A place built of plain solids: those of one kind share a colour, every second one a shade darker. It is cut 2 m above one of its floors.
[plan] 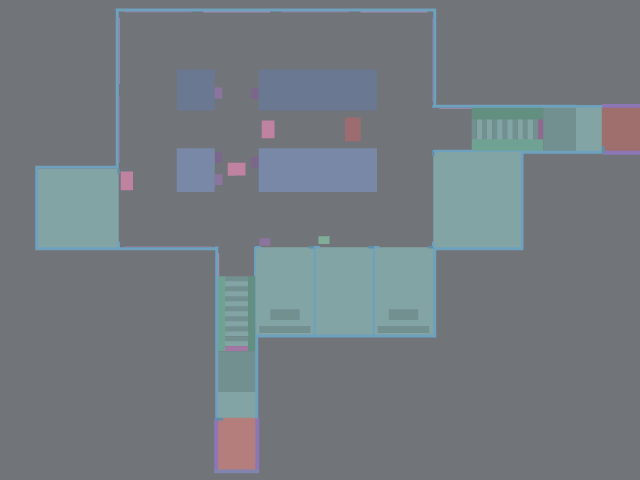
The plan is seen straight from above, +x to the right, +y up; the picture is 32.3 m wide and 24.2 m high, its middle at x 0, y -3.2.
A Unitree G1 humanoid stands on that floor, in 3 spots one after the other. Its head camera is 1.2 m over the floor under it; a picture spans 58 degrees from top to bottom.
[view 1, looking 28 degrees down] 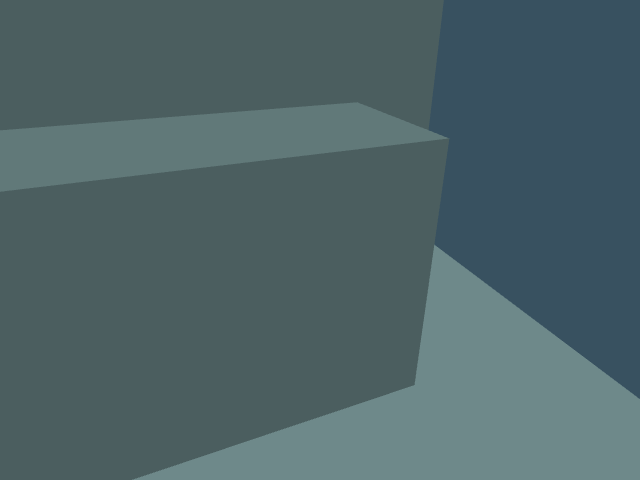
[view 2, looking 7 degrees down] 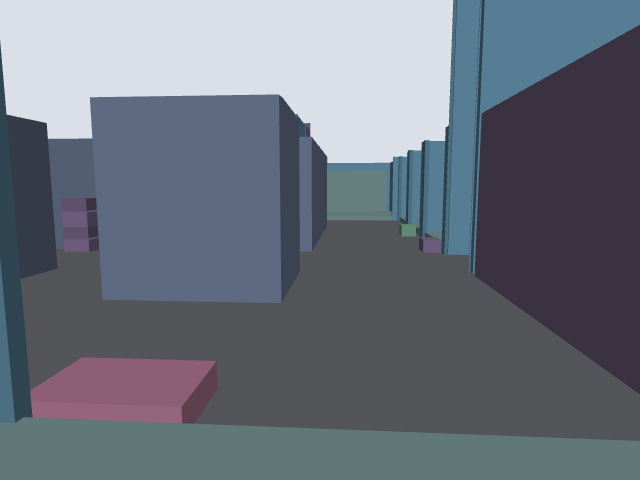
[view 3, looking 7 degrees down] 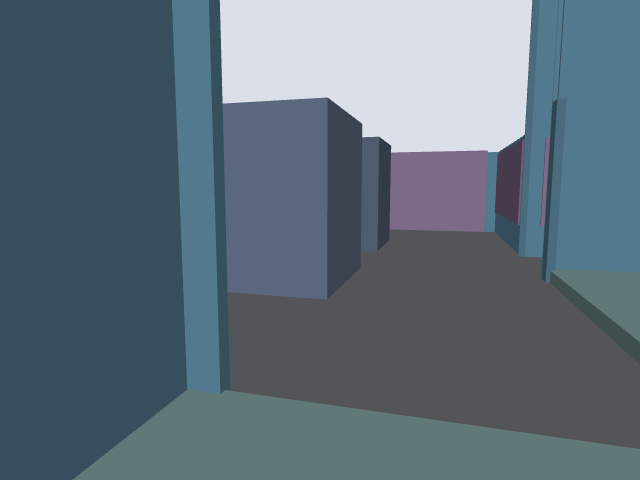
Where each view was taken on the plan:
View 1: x -1.77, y -5.76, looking -112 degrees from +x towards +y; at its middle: piece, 1.13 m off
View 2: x -12.18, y -1.58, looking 4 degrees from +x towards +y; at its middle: ground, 11.23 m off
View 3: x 4.21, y -5.76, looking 106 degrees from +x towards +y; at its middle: cage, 5.23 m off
